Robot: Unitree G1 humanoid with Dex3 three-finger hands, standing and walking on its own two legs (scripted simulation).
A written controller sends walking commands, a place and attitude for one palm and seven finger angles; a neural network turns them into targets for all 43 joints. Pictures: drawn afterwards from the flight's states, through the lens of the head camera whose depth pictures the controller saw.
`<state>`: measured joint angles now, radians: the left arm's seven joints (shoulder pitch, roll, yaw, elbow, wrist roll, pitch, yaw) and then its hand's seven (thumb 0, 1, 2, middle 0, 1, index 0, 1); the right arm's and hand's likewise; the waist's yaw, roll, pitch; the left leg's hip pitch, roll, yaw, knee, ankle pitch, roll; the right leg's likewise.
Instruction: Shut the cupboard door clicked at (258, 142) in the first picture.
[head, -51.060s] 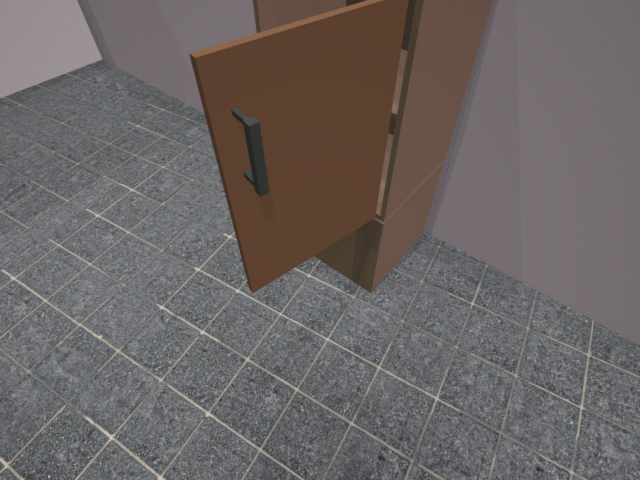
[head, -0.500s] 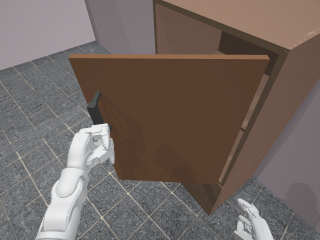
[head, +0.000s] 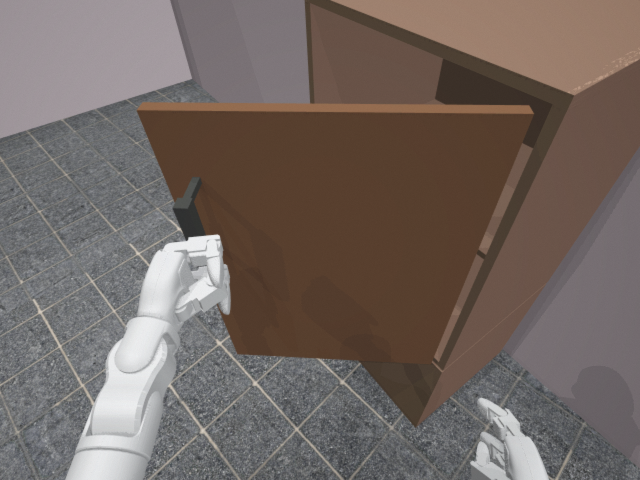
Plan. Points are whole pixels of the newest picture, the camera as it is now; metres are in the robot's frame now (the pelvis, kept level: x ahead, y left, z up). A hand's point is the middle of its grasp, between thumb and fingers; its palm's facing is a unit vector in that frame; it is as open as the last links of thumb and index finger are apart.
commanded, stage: push the door shut along its arc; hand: left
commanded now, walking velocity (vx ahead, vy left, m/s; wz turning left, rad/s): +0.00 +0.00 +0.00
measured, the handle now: (203, 232) +0.40 +0.19 +0.10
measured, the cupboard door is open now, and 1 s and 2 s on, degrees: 50 38 17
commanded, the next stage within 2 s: pull the fist back off the door in 1.68 s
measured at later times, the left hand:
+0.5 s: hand (234, 246) +0.37 +0.13 +0.11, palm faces -0.18 -0.98 -0.06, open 3.1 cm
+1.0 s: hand (282, 207) +0.44 +0.08 +0.11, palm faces -0.34 -0.94 -0.03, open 3.1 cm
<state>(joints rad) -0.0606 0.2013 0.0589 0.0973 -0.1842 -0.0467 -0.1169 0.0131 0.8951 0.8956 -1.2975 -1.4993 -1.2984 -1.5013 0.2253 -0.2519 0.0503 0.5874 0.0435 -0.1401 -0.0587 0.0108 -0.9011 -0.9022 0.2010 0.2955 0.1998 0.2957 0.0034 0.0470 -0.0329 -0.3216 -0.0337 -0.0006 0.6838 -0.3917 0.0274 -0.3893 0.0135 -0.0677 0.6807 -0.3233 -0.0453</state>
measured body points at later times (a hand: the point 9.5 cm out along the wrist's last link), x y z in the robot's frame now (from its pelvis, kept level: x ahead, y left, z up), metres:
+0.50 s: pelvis -0.01 +0.00 +0.00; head +0.02 -0.02 +0.45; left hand +0.37 +0.19 +0.12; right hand +0.13 -0.25 -0.10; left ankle -0.02 +0.10 -0.72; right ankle +0.02 -0.09 -0.72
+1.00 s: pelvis -0.01 +0.01 -0.01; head +0.05 -0.01 +0.44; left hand +0.46 +0.13 +0.12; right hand +0.05 -0.26 -0.13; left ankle -0.02 +0.10 -0.72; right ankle +0.02 -0.09 -0.72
